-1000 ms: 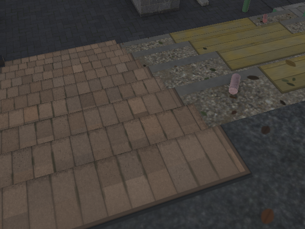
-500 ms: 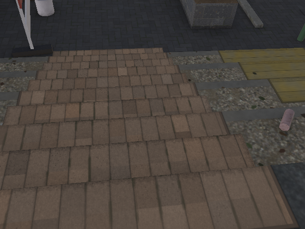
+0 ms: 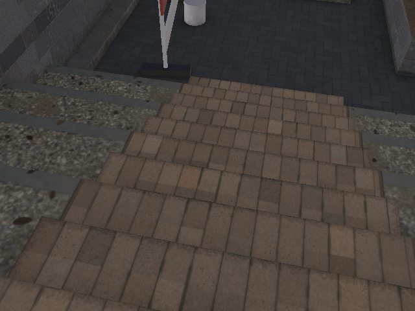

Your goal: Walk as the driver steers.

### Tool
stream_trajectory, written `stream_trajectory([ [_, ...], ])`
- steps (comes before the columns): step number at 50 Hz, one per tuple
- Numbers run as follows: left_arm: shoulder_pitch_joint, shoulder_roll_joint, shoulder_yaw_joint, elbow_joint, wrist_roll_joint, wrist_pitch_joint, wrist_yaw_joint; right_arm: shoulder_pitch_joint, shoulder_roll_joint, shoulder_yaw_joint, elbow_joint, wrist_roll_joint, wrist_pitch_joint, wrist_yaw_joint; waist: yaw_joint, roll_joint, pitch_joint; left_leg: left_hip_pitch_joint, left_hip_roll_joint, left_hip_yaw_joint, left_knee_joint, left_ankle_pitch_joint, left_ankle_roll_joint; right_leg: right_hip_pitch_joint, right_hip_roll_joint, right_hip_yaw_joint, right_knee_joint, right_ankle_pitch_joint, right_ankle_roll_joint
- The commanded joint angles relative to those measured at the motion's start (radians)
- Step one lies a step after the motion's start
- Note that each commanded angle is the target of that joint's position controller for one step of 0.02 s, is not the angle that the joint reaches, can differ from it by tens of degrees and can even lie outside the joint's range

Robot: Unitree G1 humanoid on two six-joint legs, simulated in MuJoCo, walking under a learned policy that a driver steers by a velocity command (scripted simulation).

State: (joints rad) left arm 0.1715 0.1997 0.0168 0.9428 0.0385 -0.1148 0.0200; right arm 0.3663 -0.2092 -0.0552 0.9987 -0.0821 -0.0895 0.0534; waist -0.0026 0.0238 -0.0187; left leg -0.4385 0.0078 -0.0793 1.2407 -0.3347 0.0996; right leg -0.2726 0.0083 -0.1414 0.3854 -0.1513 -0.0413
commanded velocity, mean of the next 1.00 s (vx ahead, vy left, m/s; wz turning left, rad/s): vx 0.50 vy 0.00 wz -0.11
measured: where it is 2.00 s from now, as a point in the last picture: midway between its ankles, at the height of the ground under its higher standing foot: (247, 210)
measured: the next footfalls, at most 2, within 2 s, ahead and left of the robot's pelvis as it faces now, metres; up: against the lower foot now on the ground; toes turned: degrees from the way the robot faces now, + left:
left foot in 0.36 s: +0.33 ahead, +0.19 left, +0.00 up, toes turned +11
right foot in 1.04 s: +0.63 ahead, -0.15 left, -0.14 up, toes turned -20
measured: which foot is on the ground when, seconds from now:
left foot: up 0.00-0.34, down 0.36-1.00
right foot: down 0.00-0.38, up 0.40-1.00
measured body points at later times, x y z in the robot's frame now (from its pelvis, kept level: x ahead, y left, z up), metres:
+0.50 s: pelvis +0.24 +0.08 +0.00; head +0.27 +0.09 +0.45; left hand +0.21 +0.31 -0.16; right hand +0.36 -0.15 -0.13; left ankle +0.29 +0.18 -0.74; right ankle +0.14 -0.09 -0.66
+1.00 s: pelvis +0.50 +0.01 -0.09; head +0.51 -0.02 +0.36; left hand +0.69 +0.16 -0.22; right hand +0.29 -0.11 -0.23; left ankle +0.29 +0.19 -0.74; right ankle +0.61 -0.14 -0.83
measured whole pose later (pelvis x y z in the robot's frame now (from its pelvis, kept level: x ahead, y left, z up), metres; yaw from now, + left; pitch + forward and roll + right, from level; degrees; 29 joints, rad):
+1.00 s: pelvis +0.50 +0.01 -0.09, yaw -12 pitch +2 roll +7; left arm 0.13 0.15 0.01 0.89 0.10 -0.03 -0.07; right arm 0.63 -0.08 0.02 1.13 -0.10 -0.09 -0.06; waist -0.14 -0.10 -0.01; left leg 0.09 0.09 0.39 0.72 -0.75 -0.14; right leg -0.44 -0.18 0.00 0.37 0.26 -0.08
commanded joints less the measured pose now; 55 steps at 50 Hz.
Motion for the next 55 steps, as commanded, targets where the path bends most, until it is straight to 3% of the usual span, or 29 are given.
stream_trajectory([
  [1,0.047,-0.041,-0.012,-0.016,-0.003,-0.022,0.018,-0.034,0.059,0.019,-0.07,0.003,0.002,0.008,-0.004,-0.066,-0.001,-0.17,0.126,-0.034,-0.02,0.033,0.007,0.144,-0.289,0.213,-0.282,0.18,-0.199],
  [6,0.19,0.027,-0.003,0.058,0.043,-0.042,0.004,-0.182,0.04,0.039,-0.128,0.028,0.01,0.046,0.016,-0.054,0.042,-0.207,0.154,0.041,-0.35,0.238,-0.023,0.136,-0.276,0.015,-0.316,0.446,-0.209],
  [10,0.215,0.08,-0.002,0.08,0.034,-0.045,-0.039,-0.247,-0.004,0.035,-0.153,0.026,0.036,0.035,-0.003,-0.08,0.062,-0.147,0.117,0.051,-0.477,0.323,-0.023,0.156,-0.273,-0.032,-0.279,0.53,-0.189],
  [15,0.34,0.1,0.013,0.13,0.026,-0.003,-0.045,-0.384,-0.042,0.017,-0.202,0.019,0.034,0.009,0.04,-0.08,0.096,-0.196,0.071,0.055,-0.671,0.197,-0.005,0.403,-0.323,0.007,-0.225,0.427,-0.17],
  [17,0.344,0.116,0.023,0.129,0.018,0.024,-0.044,-0.388,-0.056,0.004,-0.202,0.029,0.02,0.001,0.018,-0.079,0.088,-0.049,0.03,0.108,-0.781,0.24,0.024,0.394,-0.311,0.008,-0.165,0.441,-0.158],
  [18,0.318,0.131,0.037,0.129,-0.047,0.05,-0.023,-0.238,-0.072,-0.006,-0.154,0.053,0.016,-0.02,-0.028,-0.109,0.098,0.11,-0.022,0.224,-0.724,0.174,0.014,0.307,-0.233,-0.064,0.05,0.51,-0.077],
  [19,0.375,0.079,0.024,0.116,-0.053,0.052,-0.016,-0.051,-0.125,-0.024,-0.11,0.038,-0.001,-0.037,-0.072,-0.048,-0.037,0.442,0.063,0.098,-0.65,0.297,0.058,0.075,-0.186,-0.068,0.294,0.419,-0.043],
  [20,0.45,-0.093,-0.044,0.095,0.072,0.009,-0.074,0.178,-0.179,-0.029,-0.056,0.052,-0.006,-0.03,-0.142,0.239,-0.374,0.929,0.343,-0.353,-0.811,0.295,0.294,-0.263,-0.042,-0.009,0.458,-0.197,-0.008],
  [21,0.238,0.011,0.0,0.041,0.034,-0.004,-0.097,0.277,-0.19,-0.046,-0.014,0.016,-0.009,-0.04,-0.203,0.131,-0.253,0.892,0.357,-0.512,-0.949,0.176,0.25,-0.419,-0.017,0.142,0.668,-0.427,-0.035],
  [22,0.168,0.048,0.02,0.029,0.011,-0.013,-0.092,0.19,-0.212,-0.063,0.0,0.01,-0.022,-0.048,-0.163,0.089,-0.076,0.698,0.341,-0.373,-0.992,0.099,0.176,-0.47,-0.067,0.201,0.756,-0.36,-0.066],
  [23,0.178,0.068,0.031,0.042,0.007,-0.015,-0.066,0.092,-0.155,-0.056,-0.009,0.032,-0.018,-0.057,-0.122,0.079,-0.017,0.546,0.329,-0.266,-1.007,0.067,0.156,-0.435,-0.117,0.184,0.821,-0.331,-0.07],
  [25,0.204,-0.027,0.015,0.027,0.025,-0.004,-0.04,-0.006,-0.008,-0.012,-0.03,0.048,-0.014,-0.07,-0.037,0.046,0.013,0.326,0.307,-0.128,-1.049,0.184,0.129,-0.31,-0.167,0.225,0.814,-0.23,-0.075],
  [27,0.235,-0.078,0.01,0.025,0.018,0.006,-0.05,-0.016,0.047,0.005,-0.039,0.026,-0.024,-0.074,0.003,0.023,0.027,0.265,0.288,-0.017,-1.099,0.312,0.123,-0.268,-0.166,0.233,0.787,-0.131,-0.077],
  [31,0.119,-0.045,0.016,-0.031,0.016,0.021,-0.104,0.082,0.038,0.015,-0.004,-0.02,-0.037,-0.07,-0.02,0.02,0.072,0.268,0.256,0.176,-1.124,0.409,0.124,-0.344,-0.176,0.197,0.593,0.089,-0.059],
  [33,0.178,-0.051,0.006,-0.024,0.023,0.022,-0.128,0.111,0.027,0.02,0.014,-0.05,-0.033,-0.07,-0.002,0.003,0.076,0.248,0.278,0.201,-1.061,0.47,0.136,-0.354,-0.18,0.225,0.657,0.209,-0.058],
  [34,0.154,-0.033,0.007,-0.041,0.025,0.023,-0.13,0.117,0.024,0.025,0.018,-0.048,-0.036,-0.067,-0.006,-0.003,0.085,0.252,0.287,0.211,-1.047,0.472,0.143,-0.37,-0.181,0.224,0.647,0.223,-0.057],
  [35,0.087,-0.028,0.006,-0.073,0.036,0.024,-0.118,0.173,0.064,0.043,0.055,-0.039,-0.049,-0.085,-0.033,-0.036,0.105,0.392,0.297,0.195,-1.012,0.411,0.129,-0.522,-0.208,0.293,0.496,0.367,-0.056],
  [38,-0.009,-0.034,0.001,-0.118,0.029,0.043,-0.099,0.316,0.045,0.058,0.118,-0.038,-0.057,-0.094,-0.08,0.014,0.112,0.519,0.334,0.183,-0.953,0.454,0.139,-0.618,-0.211,0.277,0.383,0.454,-0.035],
  [40,-0.034,-0.045,-0.006,-0.124,0.022,0.053,-0.097,0.268,0.054,0.071,0.105,-0.038,-0.059,-0.082,-0.072,-0.009,0.129,0.29,0.235,0.305,-0.934,0.303,0.078,-0.351,-0.178,0.183,0.225,0.629,-0.052],
  [42,-0.025,-0.021,0.002,-0.142,0.034,0.08,-0.101,0.26,0.039,0.079,0.111,-0.042,-0.053,-0.066,-0.057,0.002,0.184,0.234,0.279,0.289,-0.909,0.188,0.06,-0.298,-0.187,0.193,0.247,0.544,-0.06],
  [43,-0.025,0.002,0.01,-0.146,0.045,0.09,-0.096,0.259,0.039,0.079,0.102,-0.031,-0.053,-0.074,-0.06,-0.005,0.194,0.293,0.285,0.286,-0.857,0.159,0.045,-0.339,-0.186,0.19,0.189,0.502,-0.06],
  [45,-0.112,-0.021,0.0,-0.16,0.064,0.087,-0.09,0.342,0.028,0.073,0.139,0.001,-0.04,-0.109,-0.121,-0.024,0.218,0.437,0.314,0.253,-0.775,0.131,0.032,-0.426,-0.19,0.163,0.034,0.44,-0.044],
  [47,-0.204,-0.063,-0.017,-0.156,0.067,0.081,-0.091,0.397,0.008,0.059,0.153,-0.011,-0.001,-0.131,-0.184,-0.024,0.23,0.453,0.322,0.247,-0.756,0.083,0.013,-0.386,-0.19,0.125,-0.044,0.428,-0.03],
  [50,-0.123,0.001,0.012,-0.064,0.053,0.056,-0.078,0.338,-0.017,0.043,0.139,-0.02,0.028,-0.117,-0.131,-0.065,0.175,0.421,0.313,0.287,-0.631,0.114,-0.029,-0.182,-0.159,0.111,-0.062,0.381,-0.036],
  [51,0.084,0.059,0.039,0.017,0.029,0.035,-0.068,0.254,-0.051,0.033,0.097,-0.03,0.032,-0.096,-0.036,-0.115,0.112,0.335,0.253,0.349,-0.469,0.125,-0.042,0.062,-0.09,0.048,-0.101,0.453,-0.032],
  [52,0.295,0.152,0.083,0.087,0.016,0.02,-0.066,0.258,-0.058,0.037,0.099,-0.054,0.045,-0.062,0.061,-0.181,0.005,0.141,0.18,0.379,-0.232,0.058,-0.078,0.433,-0.048,0.009,-0.04,0.522,-0.041],
  [53,0.523,0.303,0.125,0.139,0.02,0.021,-0.077,0.475,0.074,0.069,0.131,-0.069,0.042,-0.013,0.035,-0.293,-0.297,-0.083,0.098,0.345,0.138,-0.366,-0.165,0.945,-0.174,0.168,0.341,1.064,-0.205],
  [54,0.726,0.313,0.133,0.184,0.014,0.024,-0.09,0.437,0.038,0.077,0.065,-0.026,0.012,0.022,0.159,-0.265,-0.585,-0.223,0.029,0.198,0.534,-0.535,-0.192,1.202,-0.357,0.477,0.302,1.039,-0.418],
  [55,0.767,0.232,0.125,0.234,0.028,0.026,-0.086,0.144,-0.023,0.055,-0.006,0.037,-0.019,0.031,0.268,-0.16,-0.348,-0.556,0.019,0.134,0.679,-0.492,-0.167,1.107,-0.371,0.607,0.151,0.68,-0.389],
])
Over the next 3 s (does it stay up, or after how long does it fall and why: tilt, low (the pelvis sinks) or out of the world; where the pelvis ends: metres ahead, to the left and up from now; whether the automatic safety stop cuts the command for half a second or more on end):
stays up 1.62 -0.11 -0.60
